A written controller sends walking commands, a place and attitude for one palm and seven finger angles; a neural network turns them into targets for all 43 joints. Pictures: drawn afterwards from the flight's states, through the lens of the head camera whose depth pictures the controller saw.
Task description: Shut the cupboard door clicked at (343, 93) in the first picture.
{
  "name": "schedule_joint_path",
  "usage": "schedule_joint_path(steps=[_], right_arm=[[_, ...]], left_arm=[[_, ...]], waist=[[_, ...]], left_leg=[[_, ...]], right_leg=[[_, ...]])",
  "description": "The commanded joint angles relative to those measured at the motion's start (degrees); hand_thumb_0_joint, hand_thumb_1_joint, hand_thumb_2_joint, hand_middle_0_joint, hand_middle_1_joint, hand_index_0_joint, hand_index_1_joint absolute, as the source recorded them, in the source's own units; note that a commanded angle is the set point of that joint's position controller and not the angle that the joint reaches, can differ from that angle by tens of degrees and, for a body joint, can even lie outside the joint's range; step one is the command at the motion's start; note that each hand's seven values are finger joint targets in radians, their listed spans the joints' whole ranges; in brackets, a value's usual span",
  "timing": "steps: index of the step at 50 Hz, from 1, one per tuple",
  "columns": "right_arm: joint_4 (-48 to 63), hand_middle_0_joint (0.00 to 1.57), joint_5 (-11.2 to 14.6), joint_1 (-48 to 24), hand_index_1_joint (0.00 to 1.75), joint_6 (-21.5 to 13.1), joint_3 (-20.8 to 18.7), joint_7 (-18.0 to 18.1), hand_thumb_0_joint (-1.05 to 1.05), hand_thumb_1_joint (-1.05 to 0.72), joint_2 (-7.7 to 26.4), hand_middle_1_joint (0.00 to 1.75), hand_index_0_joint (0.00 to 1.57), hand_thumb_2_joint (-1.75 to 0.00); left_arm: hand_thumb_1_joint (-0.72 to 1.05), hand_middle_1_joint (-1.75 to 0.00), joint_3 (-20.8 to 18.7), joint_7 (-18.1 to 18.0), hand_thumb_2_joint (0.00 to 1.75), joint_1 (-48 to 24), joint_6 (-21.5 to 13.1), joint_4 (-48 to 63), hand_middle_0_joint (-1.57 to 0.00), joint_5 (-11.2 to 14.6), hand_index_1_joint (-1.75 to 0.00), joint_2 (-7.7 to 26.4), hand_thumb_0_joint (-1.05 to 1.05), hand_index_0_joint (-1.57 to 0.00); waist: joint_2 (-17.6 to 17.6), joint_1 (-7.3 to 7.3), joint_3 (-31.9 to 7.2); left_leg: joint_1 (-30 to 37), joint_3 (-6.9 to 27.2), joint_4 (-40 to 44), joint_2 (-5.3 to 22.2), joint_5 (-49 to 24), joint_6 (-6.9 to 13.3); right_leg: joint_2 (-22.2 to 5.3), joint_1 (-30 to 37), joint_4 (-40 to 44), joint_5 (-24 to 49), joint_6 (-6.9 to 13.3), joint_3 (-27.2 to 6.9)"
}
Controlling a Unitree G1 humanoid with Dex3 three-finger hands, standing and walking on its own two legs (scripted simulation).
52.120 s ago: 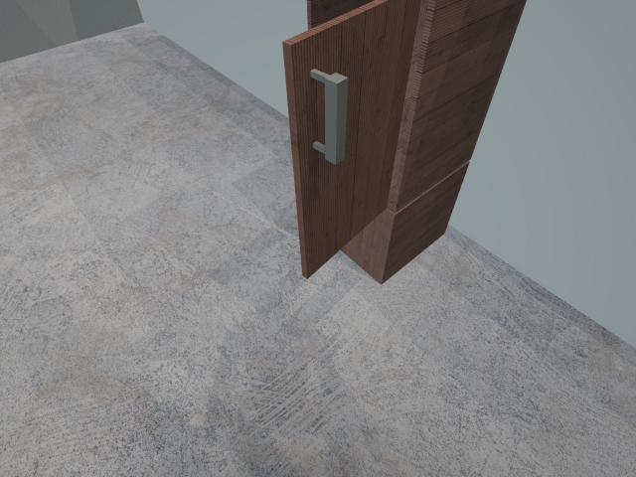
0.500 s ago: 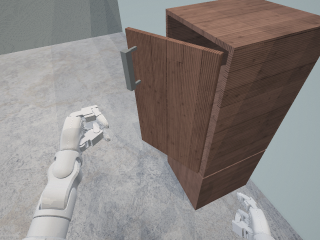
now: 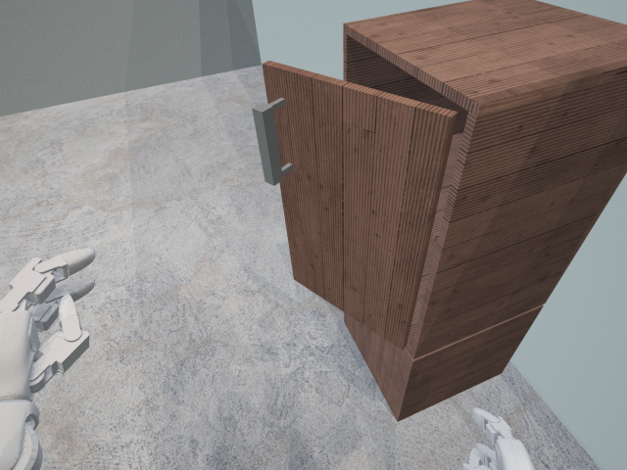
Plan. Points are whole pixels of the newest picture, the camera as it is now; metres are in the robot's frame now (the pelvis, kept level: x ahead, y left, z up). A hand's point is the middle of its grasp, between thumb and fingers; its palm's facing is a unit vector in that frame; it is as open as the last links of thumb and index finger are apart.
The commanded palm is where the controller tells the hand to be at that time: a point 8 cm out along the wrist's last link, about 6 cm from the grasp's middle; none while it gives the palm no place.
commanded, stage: draw the hand back to the body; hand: left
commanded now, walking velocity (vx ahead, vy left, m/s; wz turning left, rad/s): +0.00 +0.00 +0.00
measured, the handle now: (276, 141) +0.64 +0.14 +0.11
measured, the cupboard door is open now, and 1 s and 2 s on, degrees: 28 28 28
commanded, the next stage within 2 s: step back with the hand held close in 0.40 s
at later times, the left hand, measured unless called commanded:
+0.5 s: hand (83, 322) +0.21 +0.26 +0.16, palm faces +0.44 -0.79 -0.42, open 7.4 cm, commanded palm +0.16 +0.30 +0.17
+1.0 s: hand (19, 363) +0.16 +0.30 +0.16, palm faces +0.37 -0.77 -0.51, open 7.4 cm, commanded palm +0.10 +0.33 +0.17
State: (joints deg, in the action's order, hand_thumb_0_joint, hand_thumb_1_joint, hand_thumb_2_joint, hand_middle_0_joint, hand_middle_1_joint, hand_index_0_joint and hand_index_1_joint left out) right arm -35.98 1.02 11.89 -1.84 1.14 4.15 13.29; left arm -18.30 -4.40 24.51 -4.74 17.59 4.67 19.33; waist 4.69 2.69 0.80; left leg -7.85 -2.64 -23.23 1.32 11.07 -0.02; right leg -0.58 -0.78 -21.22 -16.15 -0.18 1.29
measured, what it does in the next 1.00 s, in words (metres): shifts its weight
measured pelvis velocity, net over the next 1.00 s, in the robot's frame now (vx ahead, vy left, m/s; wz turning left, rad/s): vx -0.04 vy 0.03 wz -0.01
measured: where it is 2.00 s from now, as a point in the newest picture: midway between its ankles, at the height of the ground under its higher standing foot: outside the picture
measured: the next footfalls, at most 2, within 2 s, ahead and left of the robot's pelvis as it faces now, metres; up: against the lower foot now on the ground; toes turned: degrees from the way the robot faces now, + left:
left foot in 1.38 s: -0.01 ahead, +0.13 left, +0.00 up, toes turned +7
right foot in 1.70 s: -0.27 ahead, -0.08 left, +0.00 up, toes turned +1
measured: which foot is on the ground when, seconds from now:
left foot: down 0.00-1.00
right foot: down 0.00-1.00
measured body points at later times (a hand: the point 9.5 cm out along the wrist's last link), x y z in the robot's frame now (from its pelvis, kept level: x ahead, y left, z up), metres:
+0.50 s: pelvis +0.02 +0.00 +0.00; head +0.00 -0.04 +0.45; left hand +0.18 +0.30 +0.18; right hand +0.21 -0.22 -0.09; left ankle +0.02 +0.12 -0.74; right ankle -0.05 -0.12 -0.74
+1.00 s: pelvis -0.04 +0.03 -0.01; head -0.03 +0.03 +0.44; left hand +0.14 +0.34 +0.19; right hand +0.14 -0.22 -0.08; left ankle +0.02 +0.12 -0.74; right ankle -0.05 -0.12 -0.74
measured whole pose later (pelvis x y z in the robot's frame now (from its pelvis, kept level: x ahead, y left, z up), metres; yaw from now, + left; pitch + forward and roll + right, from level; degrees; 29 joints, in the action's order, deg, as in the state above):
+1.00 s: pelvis -0.04 +0.03 -0.01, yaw -1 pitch +0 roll -1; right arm -30.0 1.7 9.8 3.1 -0.3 5.4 13.3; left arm -24.5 -7.0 31.8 -7.1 27.3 4.9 26.9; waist 2.1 0.3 0.3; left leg -19.2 -3.7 -28.7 0.8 9.7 2.4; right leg -1.4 -12.4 -26.7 -14.4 -2.4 0.3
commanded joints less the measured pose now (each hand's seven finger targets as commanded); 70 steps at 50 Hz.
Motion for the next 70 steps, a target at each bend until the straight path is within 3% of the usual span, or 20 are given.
schedule_joint_path(steps=[1, 7, 14, 20, 25, 26, 27, 29, 35, 39, 45, 53, 57, 59, 61, 64, 66, 68, 69, 70], right_arm=[[10.2, 0.2, 0.0, -9.3, 0.3, -4.6, -2.0, 0.5, 0.0, -0.9, 4.8, 0.3, 0.2, -0.9], [8.7, 0.2, 0.0, -8.3, 0.3, -5.6, -2.6, 1.1, 0.0, -0.9, 5.9, 0.3, 0.2, -0.9], [8.9, 0.2, -0.6, -8.9, 0.3, -5.8, -2.3, 1.1, 0.0, -0.9, 5.6, 0.3, 0.2, -0.9], [9.4, 0.2, -0.5, -8.9, 0.3, -5.2, -1.8, 0.6, 0.0, -0.9, 4.5, 0.3, 0.2, -0.9], [9.7, 0.2, -0.3, -8.4, 0.3, -4.3, -2.1, 0.5, 0.0, -0.9, 4.8, 0.3, 0.2, -0.9], [9.8, 0.2, -0.4, -8.3, 0.3, -4.1, -2.1, 0.5, 0.0, -0.9, 5.1, 0.3, 0.2, -0.9], [11.0, 0.2, -0.1, -9.0, 0.3, -2.8, -2.7, 0.3, 0.0, -0.9, 6.4, 0.3, 0.2, -0.9], [10.4, 0.2, -0.4, -9.5, 0.3, -1.4, -2.8, 0.7, 0.0, -0.9, 5.8, 0.3, 0.2, -0.9], [12.9, 0.2, 0.2, -8.3, 0.3, 1.9, -3.6, 1.1, 0.0, -0.9, 5.9, 0.3, 0.2, -0.9], [14.2, 0.2, 0.3, -8.2, 0.3, 3.0, -3.9, 1.6, 0.0, -0.9, 6.5, 0.3, 0.2, -0.9], [14.5, 0.2, 0.6, -7.0, 0.3, 3.0, -3.9, 1.8, 0.0, -0.9, 6.7, 0.3, 0.2, -0.9], [14.1, 0.2, 0.5, -6.7, 0.3, -0.5, -4.0, 1.9, 0.0, -0.9, 8.4, 0.3, 0.2, -0.9], [14.0, 0.2, 0.3, -6.3, 0.3, -2.4, -4.1, 1.7, 0.0, -0.9, 8.1, 0.3, 0.2, -0.9], [13.4, 0.2, -0.2, -5.9, 0.3, -3.4, -4.3, 1.4, 0.0, -0.9, 7.9, 0.3, 0.2, -0.9], [13.0, 0.2, -0.3, -5.0, 0.3, -3.9, -4.1, 1.1, 0.0, -0.9, 6.3, 0.3, 0.2, -0.9], [9.0, 0.2, -1.0, -1.9, 0.3, -3.5, -4.7, 0.5, 0.0, -0.9, 5.9, 0.3, 0.2, -0.9], [8.4, 0.2, -1.1, -2.8, 0.3, -3.4, -3.7, 0.6, 0.0, -0.9, 4.9, 0.3, 0.2, -0.9], [8.2, 0.2, -0.9, -3.8, 0.3, -4.0, -3.2, 1.5, 0.0, -0.9, 5.7, 0.3, 0.2, -0.9], [8.6, 0.2, -0.5, -5.1, 0.3, -4.9, -3.3, 2.3, 0.0, -0.9, 7.0, 0.3, 0.2, -0.9], [8.6, 0.2, -0.6, -5.0, 0.3, -5.6, -3.3, 2.9, 0.0, -0.9, 8.1, 0.3, 0.2, -0.9]], left_arm=[[0.9, -0.3, -11.2, -1.9, 0.9, -0.5, -4.5, 16.0, -0.2, 0.4, -0.3, 13.6, 0.0, -0.2], [0.9, -0.3, -5.4, -2.2, 0.9, -8.1, -3.5, 11.7, -0.2, -0.3, -0.3, 9.1, 0.0, -0.2], [0.9, -0.3, -9.3, -2.4, 0.9, -5.2, -3.8, 14.5, -0.2, -0.4, -0.3, 13.0, 0.0, -0.2], [0.9, -0.3, -9.2, -2.1, 0.9, -2.7, -3.1, 15.3, -0.2, -0.2, -0.3, 11.8, 0.0, -0.2], [0.9, -0.3, -8.3, -1.6, 0.9, -2.0, -2.3, 12.4, -0.2, 0.1, -0.3, 10.3, 0.0, -0.2], [0.9, -0.3, -8.9, -1.7, 0.9, -2.1, -2.2, 12.0, -0.2, 0.2, -0.3, 10.9, 0.0, -0.2], [0.9, -0.3, -14.1, -1.9, 0.9, -9.0, -4.5, 17.4, -0.2, -0.3, -0.3, 18.4, 0.0, -0.2], [0.9, -0.3, -11.6, -1.5, 0.9, -2.4, -4.6, 13.2, -0.2, -0.6, -0.3, 15.6, 0.0, -0.2], [0.9, -0.3, -12.2, -2.3, 0.9, 5.3, -4.5, 19.2, -0.2, -0.1, -0.3, 15.8, 0.0, -0.2], [0.9, -0.3, -15.9, -3.3, 0.9, 7.3, -4.3, 22.6, -0.2, 0.4, -0.3, 19.5, 0.0, -0.2], [0.9, -0.3, -13.9, -3.8, 0.9, 8.5, -4.7, 19.6, -0.2, 0.8, -0.3, 16.8, 0.0, -0.2], [0.9, -0.3, -12.6, -4.5, 0.9, 3.5, -8.1, 18.8, -0.2, -1.4, -0.3, 14.5, 0.0, -0.2], [0.9, -0.3, -13.9, -4.6, 0.9, 2.4, -9.9, 21.9, -0.2, -2.2, -0.3, 15.3, 0.0, -0.2], [0.9, -0.3, -16.6, -4.7, 0.9, 3.8, -10.7, 23.8, -0.2, -2.3, -0.3, 18.4, 0.0, -0.2], [0.9, -0.3, -15.2, -4.8, 0.9, 5.2, -11.3, 24.5, -0.2, -1.6, -0.3, 17.0, 0.0, -0.2], [0.9, -0.3, -14.3, -6.0, 0.9, 4.7, -11.1, 23.0, -0.2, -1.3, -0.3, 16.8, 0.0, -0.2], [0.9, -0.3, -12.1, -6.6, 0.9, -0.1, -10.4, 21.8, -0.2, -1.9, -0.3, 15.5, 0.0, -0.2], [0.9, -0.3, -11.1, -6.7, 0.9, -5.3, -10.4, 20.9, -0.2, -2.0, -0.3, 15.5, 0.0, -0.2], [0.9, -0.3, -10.8, -6.5, 0.9, -8.6, -10.8, 21.8, -0.2, -2.1, -0.3, 15.6, 0.0, -0.2], [0.9, -0.3, -11.9, -6.8, 0.9, -7.3, -11.2, 20.0, -0.2, -2.5, -0.3, 14.9, 0.0, -0.2]], waist=[[-0.3, 1.39, -4.7], [-2.9, -0.63, -0.2], [-1.7, 1.6, -7.3], [0.8, 1.3, -4.7], [-3.2, 0.88, -2.8], [-4.7, 1.09, -3.3], [-3.3, -0.83, -2.0], [-7.5, -1.02, -4.3], [-2.8, -1.46, -14.2], [-1.5, -1.31, -15.6], [-0.8, -1.91, -10.9], [4.8, -2.14, -3.4], [6.8, -1.56, -5.4], [4.7, -1.55, -6.5], [-2.0, -2.09, -5.9], [-12.1, -3.24, -5.3], [-15.0, -4.06, -3.7], [-8.2, -4.18, 0.3], [0.1, -3.78, 2.7], [9.5, -3.17, 2.6]], left_leg=[[6.7, 0.5, 1.7, -1.0, -9.1, 1.5], [7.3, 0.5, 2.5, -1.0, -6.1, 2.0], [8.7, 0.6, 1.4, -1.7, -12.4, 2.1], [7.4, 0.0, 1.0, -1.3, -15.5, 1.5], [7.0, -0.1, 1.5, -0.8, -14.7, 1.6], [6.7, 0.1, 1.5, -0.9, -14.6, 1.8], [3.5, 0.4, -3.2, 0.4, -13.6, 2.6], [2.9, 0.2, -5.8, -0.1, -15.4, 2.5], [4.1, -0.3, -7.2, 1.3, -28.4, 2.4], [4.3, 1.1, -6.2, 2.5, -31.3, 2.1], [-1.8, 3.8, -1.4, 4.4, -20.9, 2.1], [-26.7, 9.9, 9.7, 7.5, 25.8, 4.9], [-32.3, 10.9, 10.4, 8.0, 29.7, 5.4], [-28.3, 9.2, 6.5, 6.2, 27.2, 4.6], [-20.6, 5.7, -2.2, 2.5, 22.0, 2.5], [-3.0, 2.2, -25.8, -1.4, 12.2, -1.0], [-3.9, 2.6, -25.0, -0.4, 9.8, -0.3], [-6.2, 5.4, -8.1, 1.9, 10.5, 1.2], [-11.9, 10.2, 1.2, 5.6, 15.0, 2.4], [-22.6, 18.0, 10.4, 12.9, 20.8, 5.3]], right_leg=[[0.8, -7.8, 4.2, 11.7, 0.2, 1.3], [0.9, -11.5, 5.0, 8.1, -0.3, 1.3], [0.5, -6.0, 3.5, 15.8, 0.0, 0.8], [0.4, -6.0, 2.9, 19.6, 0.0, 1.2], [0.6, -7.3, 3.2, 18.6, -0.4, 1.5], [0.7, -7.1, 3.0, 18.6, -0.5, 1.6], [-2.9, -11.8, 5.4, 24.5, -0.6, -1.3], [-4.9, -10.8, 3.5, 33.5, -1.0, -0.9], [-4.6, -7.0, -3.7, 40.7, -1.5, 0.3], [-3.3, -8.5, -5.2, 34.8, -1.1, 0.5], [-1.6, -10.8, -4.8, 18.9, -1.2, 0.5], [1.6, -3.7, -8.7, -2.3, -1.0, -0.8], [3.0, 1.0, -14.2, -1.8, -0.3, -0.4], [1.9, -3.3, -10.6, -4.4, 0.7, -2.5], [-2.1, -14.9, -2.1, -12.2, 2.9, -9.0], [-14.0, -38.1, 10.0, -21.9, 9.1, -21.1], [-14.0, -37.1, 7.3, -13.5, 7.4, -16.8], [-6.9, -35.5, 0.5, -11.9, 2.5, -9.7], [-1.8, -32.2, -5.9, -12.3, 0.5, -6.2], [2.8, -22.4, -18.0, -7.3, -1.1, -2.4]])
